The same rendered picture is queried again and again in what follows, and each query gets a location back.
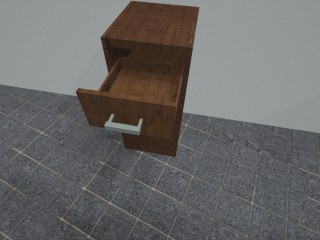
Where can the cabinet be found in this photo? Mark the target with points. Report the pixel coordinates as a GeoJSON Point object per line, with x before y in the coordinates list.
{"type": "Point", "coordinates": [153, 32]}

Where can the handle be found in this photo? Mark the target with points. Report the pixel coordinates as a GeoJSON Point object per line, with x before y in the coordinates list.
{"type": "Point", "coordinates": [123, 128]}

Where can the drawer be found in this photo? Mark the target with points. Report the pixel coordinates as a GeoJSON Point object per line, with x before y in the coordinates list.
{"type": "Point", "coordinates": [137, 89]}

